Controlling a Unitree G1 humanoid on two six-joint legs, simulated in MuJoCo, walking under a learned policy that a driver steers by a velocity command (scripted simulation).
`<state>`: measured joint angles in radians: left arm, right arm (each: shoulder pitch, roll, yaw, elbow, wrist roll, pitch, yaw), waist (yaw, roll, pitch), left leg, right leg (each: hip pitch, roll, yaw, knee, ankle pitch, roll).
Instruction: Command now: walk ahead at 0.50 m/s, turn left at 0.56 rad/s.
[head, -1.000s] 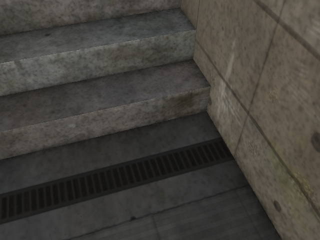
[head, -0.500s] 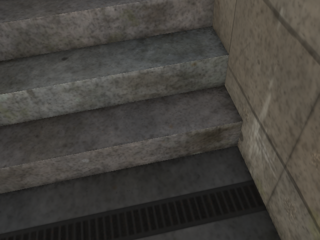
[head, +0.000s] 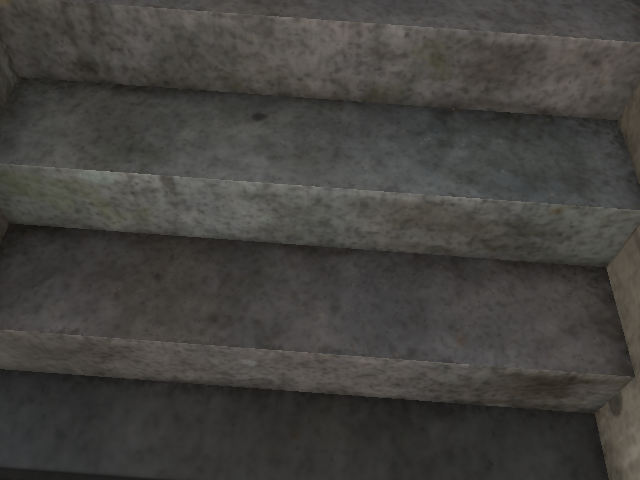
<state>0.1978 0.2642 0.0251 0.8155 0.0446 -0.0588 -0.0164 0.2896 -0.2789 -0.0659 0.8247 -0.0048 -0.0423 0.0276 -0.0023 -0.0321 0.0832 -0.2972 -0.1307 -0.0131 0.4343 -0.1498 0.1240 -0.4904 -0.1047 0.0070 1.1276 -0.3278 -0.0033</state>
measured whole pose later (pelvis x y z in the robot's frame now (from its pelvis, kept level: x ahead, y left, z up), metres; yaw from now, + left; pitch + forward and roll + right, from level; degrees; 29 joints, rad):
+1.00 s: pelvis +0.43 +0.09 +0.00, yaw +17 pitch +2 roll +0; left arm 0.29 0.18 0.02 0.89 0.03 -0.03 0.01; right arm 0.37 -0.20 -0.01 1.00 -0.03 -0.08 -0.01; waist 0.00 -0.05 -0.05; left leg -0.21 -0.06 0.09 0.42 -0.24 0.09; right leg -0.84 0.01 0.02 1.92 -0.38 -0.09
